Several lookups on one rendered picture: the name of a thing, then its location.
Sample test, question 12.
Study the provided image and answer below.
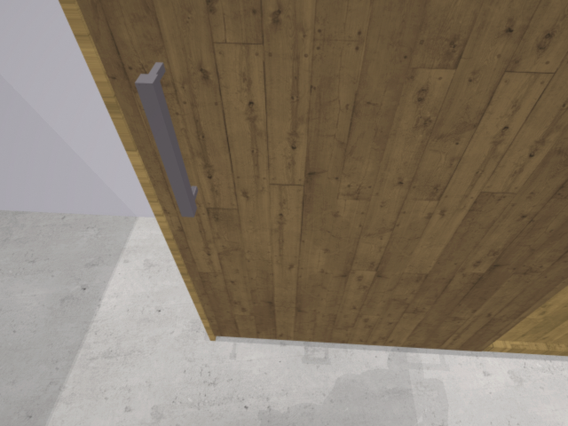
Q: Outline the wardrobe door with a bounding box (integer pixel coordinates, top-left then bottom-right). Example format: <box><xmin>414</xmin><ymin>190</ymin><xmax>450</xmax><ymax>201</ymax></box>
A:
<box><xmin>496</xmin><ymin>286</ymin><xmax>568</xmax><ymax>344</ymax></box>
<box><xmin>76</xmin><ymin>0</ymin><xmax>568</xmax><ymax>351</ymax></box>

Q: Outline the handle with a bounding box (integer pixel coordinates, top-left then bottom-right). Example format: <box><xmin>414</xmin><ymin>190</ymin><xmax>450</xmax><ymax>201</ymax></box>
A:
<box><xmin>135</xmin><ymin>62</ymin><xmax>198</xmax><ymax>217</ymax></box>

